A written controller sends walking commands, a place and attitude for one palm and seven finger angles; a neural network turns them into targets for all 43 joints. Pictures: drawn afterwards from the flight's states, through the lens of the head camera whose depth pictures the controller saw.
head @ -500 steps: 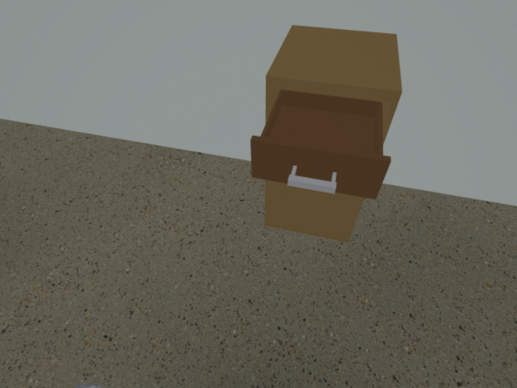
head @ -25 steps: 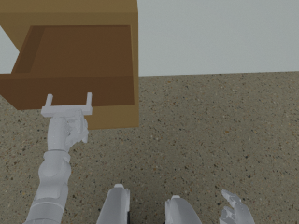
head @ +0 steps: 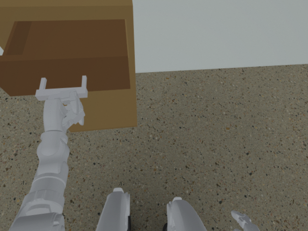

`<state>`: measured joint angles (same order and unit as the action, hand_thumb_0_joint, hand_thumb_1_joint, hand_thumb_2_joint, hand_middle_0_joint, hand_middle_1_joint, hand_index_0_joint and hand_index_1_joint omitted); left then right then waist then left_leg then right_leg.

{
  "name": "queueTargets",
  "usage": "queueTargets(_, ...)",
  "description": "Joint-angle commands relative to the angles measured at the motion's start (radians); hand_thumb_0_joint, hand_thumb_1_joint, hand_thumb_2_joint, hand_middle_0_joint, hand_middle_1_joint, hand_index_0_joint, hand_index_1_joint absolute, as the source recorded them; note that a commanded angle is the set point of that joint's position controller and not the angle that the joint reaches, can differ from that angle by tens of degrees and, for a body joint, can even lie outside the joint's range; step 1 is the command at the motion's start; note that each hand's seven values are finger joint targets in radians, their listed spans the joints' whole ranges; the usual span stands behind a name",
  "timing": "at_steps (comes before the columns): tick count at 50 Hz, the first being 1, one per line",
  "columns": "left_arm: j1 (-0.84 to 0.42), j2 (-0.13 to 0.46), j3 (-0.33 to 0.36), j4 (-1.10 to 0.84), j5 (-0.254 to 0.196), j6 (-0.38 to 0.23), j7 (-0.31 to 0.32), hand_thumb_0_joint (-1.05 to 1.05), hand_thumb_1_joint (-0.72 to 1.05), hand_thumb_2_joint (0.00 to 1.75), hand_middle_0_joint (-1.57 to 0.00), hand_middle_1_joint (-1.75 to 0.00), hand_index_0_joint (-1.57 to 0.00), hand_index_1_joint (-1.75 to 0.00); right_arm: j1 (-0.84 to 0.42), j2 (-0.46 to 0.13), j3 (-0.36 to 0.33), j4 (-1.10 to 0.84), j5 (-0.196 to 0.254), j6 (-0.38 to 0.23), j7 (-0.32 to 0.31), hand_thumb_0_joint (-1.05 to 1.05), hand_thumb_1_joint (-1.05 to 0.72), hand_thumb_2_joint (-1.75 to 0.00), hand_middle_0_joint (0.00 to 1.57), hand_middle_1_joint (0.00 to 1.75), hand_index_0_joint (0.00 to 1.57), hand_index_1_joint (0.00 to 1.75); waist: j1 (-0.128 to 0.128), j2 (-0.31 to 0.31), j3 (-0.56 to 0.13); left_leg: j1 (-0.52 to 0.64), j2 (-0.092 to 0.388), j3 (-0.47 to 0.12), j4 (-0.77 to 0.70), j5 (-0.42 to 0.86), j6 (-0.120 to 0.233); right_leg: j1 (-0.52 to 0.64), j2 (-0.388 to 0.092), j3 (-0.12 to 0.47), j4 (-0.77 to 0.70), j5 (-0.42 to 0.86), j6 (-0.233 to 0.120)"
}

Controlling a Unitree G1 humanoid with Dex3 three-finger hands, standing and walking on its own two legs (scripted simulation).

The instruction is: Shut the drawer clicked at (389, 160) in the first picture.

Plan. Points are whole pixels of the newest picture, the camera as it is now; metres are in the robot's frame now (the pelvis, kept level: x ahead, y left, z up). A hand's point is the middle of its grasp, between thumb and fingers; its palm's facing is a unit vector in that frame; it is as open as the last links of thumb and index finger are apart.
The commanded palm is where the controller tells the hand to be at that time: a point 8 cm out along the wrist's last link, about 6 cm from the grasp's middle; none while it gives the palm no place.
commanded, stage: push the drawer shut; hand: left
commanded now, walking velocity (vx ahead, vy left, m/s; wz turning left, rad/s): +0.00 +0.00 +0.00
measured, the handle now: (63, 87) +0.48 +0.25 +0.03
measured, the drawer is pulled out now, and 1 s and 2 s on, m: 0.14 0.02 0.00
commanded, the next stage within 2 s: pull the fist back off the drawer in 1.80 s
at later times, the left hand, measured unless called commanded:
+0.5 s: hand (83, 88) +0.48 +0.20 +0.03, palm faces +0.14 -0.99 -0.04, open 3.2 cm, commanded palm +0.46 +0.24 +0.03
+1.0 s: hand (82, 73) +0.53 +0.21 +0.03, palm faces +0.13 -0.99 -0.03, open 3.1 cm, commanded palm +0.52 +0.25 +0.03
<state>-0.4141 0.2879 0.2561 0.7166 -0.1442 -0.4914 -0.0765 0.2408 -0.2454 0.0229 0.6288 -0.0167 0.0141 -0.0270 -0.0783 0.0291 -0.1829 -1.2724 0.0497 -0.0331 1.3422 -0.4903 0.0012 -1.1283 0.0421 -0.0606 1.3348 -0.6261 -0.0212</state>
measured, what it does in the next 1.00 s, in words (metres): stands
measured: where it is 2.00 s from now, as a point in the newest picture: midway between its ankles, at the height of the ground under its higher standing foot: outside the picture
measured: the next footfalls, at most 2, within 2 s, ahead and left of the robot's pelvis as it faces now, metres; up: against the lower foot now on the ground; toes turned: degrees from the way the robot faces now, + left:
none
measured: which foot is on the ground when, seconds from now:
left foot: down 0.00-1.00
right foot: down 0.00-1.00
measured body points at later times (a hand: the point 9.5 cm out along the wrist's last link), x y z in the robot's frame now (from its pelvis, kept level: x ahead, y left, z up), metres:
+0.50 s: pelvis +0.00 +0.00 -0.01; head +0.14 +0.02 +0.42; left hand +0.47 +0.25 +0.03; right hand +0.05 -0.27 -0.13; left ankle +0.07 +0.12 -0.60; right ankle +0.00 -0.11 -0.60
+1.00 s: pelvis +0.00 +0.00 -0.02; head +0.17 +0.04 +0.40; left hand +0.52 +0.27 +0.03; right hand +0.02 -0.26 -0.13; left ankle +0.07 +0.12 -0.60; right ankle +0.00 -0.11 -0.60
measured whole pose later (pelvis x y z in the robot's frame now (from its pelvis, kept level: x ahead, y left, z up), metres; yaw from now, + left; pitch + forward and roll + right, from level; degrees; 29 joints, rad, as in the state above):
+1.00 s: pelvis +0.00 +0.00 -0.02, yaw -3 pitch +30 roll -6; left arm -0.90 0.55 0.46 1.15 -0.04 -0.46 -0.14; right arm 0.31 -0.26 0.05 0.64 -0.04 0.09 0.00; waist -0.19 0.04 -0.16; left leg -1.44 0.08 -0.05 1.42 -0.51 0.01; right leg -1.28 0.07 -0.07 1.39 -0.63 -0.02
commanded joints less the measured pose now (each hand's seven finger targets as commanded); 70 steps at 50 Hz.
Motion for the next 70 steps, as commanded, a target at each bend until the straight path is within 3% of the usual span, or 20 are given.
queueTargets(1, -0.410, 0.221, 0.084, -0.148, 0.000, -0.073, 0.008, 0.00, 0.90, 0.90, -1.40, -1.60, -1.40, -1.60, 0.075, -0.163, -0.064, -0.078, -0.002, -0.024, -0.011, 0.00, -0.90, -0.90, 0.20, 0.30, 0.20, 0.30, -0.022, 0.069, -0.416, 0.452, -0.022, -0.027, -0.142, 0.175, 0.019, 0.038, 0.011, 0.031, -0.215, 0.236, -0.004)
queueTargets(6, -0.488, 0.246, 0.102, -0.093, 0.003, -0.078, -0.005, 0.00, 0.90, 0.90, -1.40, -1.60, -1.40, -1.60, 0.091, -0.163, -0.062, -0.070, -0.005, -0.014, -0.009, 0.00, -0.90, -0.90, 0.20, 0.30, 0.20, 0.30, -0.029, 0.086, -0.444, 0.437, -0.023, -0.019, -0.126, 0.187, 0.023, 0.049, 0.012, 0.040, -0.212, 0.248, -0.001)
queueTargets(8, -0.526, 0.256, 0.102, -0.050, 0.009, -0.076, -0.008, 0.00, 0.90, 0.90, -1.40, -1.60, -1.40, -1.60, 0.102, -0.165, -0.061, -0.063, -0.006, -0.008, -0.009, 0.00, -0.90, -0.90, 0.20, 0.30, 0.20, 0.30, -0.045, 0.065, -0.422, 0.423, -0.021, -0.020, -0.123, 0.184, 0.026, 0.041, 0.014, 0.041, -0.215, 0.247, 0.001)
queueTargets(11, -0.548, 0.291, 0.133, -0.043, 0.016, -0.085, -0.009, 0.00, 0.90, 0.90, -1.40, -1.60, -1.40, -1.60, 0.118, -0.170, -0.064, -0.061, -0.010, -0.001, -0.006, 0.00, -0.90, -0.90, 0.20, 0.30, 0.20, 0.30, -0.033, 0.088, -0.478, 0.449, -0.019, -0.023, -0.116, 0.230, 0.025, 0.050, 0.015, 0.039, -0.199, 0.280, -0.002)
queueTargets(12, -0.549, 0.272, 0.118, -0.024, 0.017, -0.082, -0.012, 0.00, 0.90, 0.90, -1.40, -1.60, -1.40, -1.60, 0.119, -0.167, -0.065, -0.060, -0.011, 0.002, -0.004, 0.00, -0.90, -0.90, 0.20, 0.30, 0.20, 0.30, -0.041, 0.088, -0.471, 0.449, -0.019, -0.018, -0.113, 0.230, 0.026, 0.046, 0.015, 0.042, -0.205, 0.283, 0.001)
queueTargets(15, -0.603, 0.304, 0.135, 0.026, 0.024, -0.082, -0.013, 0.00, 0.90, 0.90, -1.40, -1.60, -1.40, -1.60, 0.138, -0.172, -0.062, -0.050, -0.013, 0.012, -0.001, 0.00, -0.90, -0.90, 0.20, 0.30, 0.20, 0.30, -0.057, 0.070, -0.442, 0.425, -0.017, -0.023, -0.109, 0.216, 0.030, 0.034, 0.019, 0.039, -0.203, 0.272, 0.001)
queueTargets(20, -0.681, 0.331, 0.150, 0.048, 0.037, -0.094, -0.016, 0.00, 0.90, 0.90, -1.40, -1.60, -1.40, -1.60, 0.157, -0.174, -0.062, -0.047, -0.019, 0.024, 0.005, 0.00, -0.90, -0.90, 0.20, 0.30, 0.20, 0.30, -0.065, 0.105, -0.474, 0.436, -0.015, -0.025, -0.098, 0.237, 0.032, 0.023, 0.021, 0.038, -0.189, 0.284, 0.001)
queueTargets(22, -0.661, 0.340, 0.164, 0.053, 0.043, -0.098, -0.017, 0.00, 0.90, 0.90, -1.40, -1.60, -1.40, -1.60, 0.164, -0.175, -0.066, -0.049, -0.020, 0.031, 0.009, 0.00, -0.90, -0.90, 0.20, 0.30, 0.20, 0.30, -0.049, 0.121, -0.515, 0.465, -0.015, -0.025, -0.095, 0.275, 0.028, 0.029, 0.022, 0.036, -0.182, 0.310, -0.002)
queueTargets(24, -0.675, 0.338, 0.160, 0.078, 0.044, -0.091, -0.018, 0.00, 0.90, 0.90, -1.40, -1.60, -1.40, -1.60, 0.172, -0.175, -0.064, -0.044, -0.020, 0.040, 0.012, 0.00, -0.90, -0.90, 0.20, 0.30, 0.20, 0.30, -0.064, 0.103, -0.484, 0.451, -0.013, -0.023, -0.094, 0.276, 0.030, 0.029, 0.024, 0.037, -0.191, 0.318, 0.001)
queueTargets(32, -0.741, 0.455, 0.236, 0.144, 0.048, -0.076, -0.038, 0.00, 0.90, 0.90, -1.40, -1.60, -1.40, -1.60, 0.192, -0.183, -0.054, -0.043, -0.021, 0.054, 0.009, 0.00, -0.90, -0.90, 0.20, 0.30, 0.20, 0.30, -0.075, 0.082, -0.475, 0.357, -0.009, -0.018, -0.065, 0.251, 0.039, 0.056, 0.029, 0.049, -0.180, 0.318, 0.006)
queueTargets(35, -0.806, 0.444, 0.215, 0.152, 0.055, -0.070, -0.044, 0.00, 0.90, 0.90, -1.40, -1.60, -1.40, -1.60, 0.203, -0.187, -0.053, -0.038, -0.023, 0.056, 0.012, 0.00, -0.90, -0.90, 0.20, 0.30, 0.20, 0.30, -0.090, 0.148, -0.484, 0.412, -0.005, -0.035, -0.067, 0.268, 0.036, -0.009, 0.031, 0.034, -0.169, 0.300, -0.002)
queueTargets(41, -0.849, 0.495, 0.238, 0.179, 0.063, -0.054, -0.050, 0.00, 0.90, 0.90, -1.40, -1.60, -1.40, -1.60, 0.219, -0.196, -0.049, -0.031, -0.026, 0.062, 0.014, 0.00, -0.90, -0.90, 0.20, 0.30, 0.20, 0.30, -0.102, 0.146, -0.512, 0.414, 0.002, -0.038, -0.050, 0.294, 0.039, -0.016, 0.035, 0.032, -0.164, 0.317, 0.001)
queueTargets(43, -0.874, 0.524, 0.245, 0.171, 0.072, -0.051, -0.051, 0.00, 0.90, 0.90, -1.40, -1.60, -1.40, -1.60, 0.221, -0.199, -0.046, -0.032, -0.026, 0.066, 0.015, 0.00, -0.90, -0.90, 0.20, 0.30, 0.20, 0.30, -0.098, 0.173, -0.522, 0.419, 0.003, -0.042, -0.050, 0.293, 0.037, -0.025, 0.036, 0.031, -0.160, 0.308, -0.002)
queueTargets(48, -0.957, 0.553, 0.241, 0.230, 0.095, -0.030, -0.043, 0.00, 0.90, 0.90, -1.40, -1.60, -1.40, -1.60, 0.237, -0.208, -0.038, -0.026, -0.030, 0.070, 0.015, 0.00, -0.90, -0.90, 0.20, 0.30, 0.20, 0.30, -0.131, 0.170, -0.481, 0.390, 0.009, -0.058, -0.043, 0.248, 0.040, -0.083, 0.038, 0.021, -0.157, 0.256, -0.002)
queueTargets(51, -0.997, 0.586, 0.260, 0.220, 0.103, -0.028, -0.039, 0.00, 0.90, 0.90, -1.40, -1.60, -1.40, -1.60, 0.251, -0.213, -0.037, -0.024, -0.035, 0.069, 0.016, 0.00, -0.90, -0.90, 0.20, 0.30, 0.20, 0.30, -0.130, 0.206, -0.534, 0.422, 0.012, -0.065, -0.032, 0.288, 0.038, -0.095, 0.038, 0.018, -0.142, 0.276, -0.005)
queueTargets(57, -1.057, 0.603, 0.246, 0.263, 0.123, -0.001, -0.039, 0.00, 0.90, 0.90, -1.40, -1.60, -1.40, -1.60, 0.269, -0.217, -0.031, -0.019, -0.038, 0.075, 0.022, 0.00, -0.90, -0.90, 0.20, 0.30, 0.20, 0.30, -0.154, 0.225, -0.521, 0.411, 0.017, -0.073, -0.022, 0.268, 0.040, -0.138, 0.040, 0.012, -0.141, 0.252, -0.005)
queueTargets(60, -1.095, 0.669, 0.278, 0.279, 0.134, 0.011, -0.039, 0.00, 0.90, 0.90, -1.40, -1.60, -1.40, -1.60, 0.280, -0.224, -0.023, -0.024, -0.040, 0.074, 0.020, 0.00, -0.90, -0.90, 0.20, 0.30, 0.20, 0.30, -0.157, 0.219, -0.529, 0.370, 0.016, -0.075, -0.012, 0.257, 0.045, -0.126, 0.042, 0.014, -0.130, 0.247, -0.006)
queueTargets(64, -1.187, 0.695, 0.263, 0.312, 0.141, 0.034, -0.044, 0.00, 0.90, 0.90, -1.40, -1.60, -1.40, -1.60, 0.291, -0.229, -0.015, -0.017, -0.037, 0.072, 0.013, 0.00, -0.90, -0.90, 0.20, 0.30, 0.20, 0.30, -0.195, 0.196, -0.485, 0.294, 0.016, -0.075, 0.004, 0.176, 0.052, -0.149, 0.043, 0.020, -0.138, 0.196, 0.001)
queueTargets(67, -1.266, 0.707, 0.245, 0.288, 0.152, 0.033, -0.044, 0.00, 0.90, 0.90, -1.40, -1.60, -1.40, -1.60, 0.297, -0.232, -0.011, -0.013, -0.041, 0.064, 0.009, 0.00, -0.90, -0.90, 0.20, 0.30, 0.20, 0.30, -0.205, 0.276, -0.516, 0.334, 0.017, -0.090, 0.004, 0.159, 0.048, -0.206, 0.042, 0.012, -0.122, 0.179, -0.006)
queueTargets(70, -1.307, 0.700, 0.223, 0.292, 0.154, 0.040, -0.045, 0.00, 0.90, 0.90, -1.40, -1.60, -1.40, -1.60, 0.302, -0.235, -0.007, -0.006, -0.042, 0.055, 0.007, 0.00, -0.90, -0.90, 0.20, 0.30, 0.20, 0.30, -0.224, 0.300, -0.514, 0.357, 0.020, -0.109, 0.000, 0.130, 0.048, -0.251, 0.042, 0.005, -0.117, 0.163, -0.010)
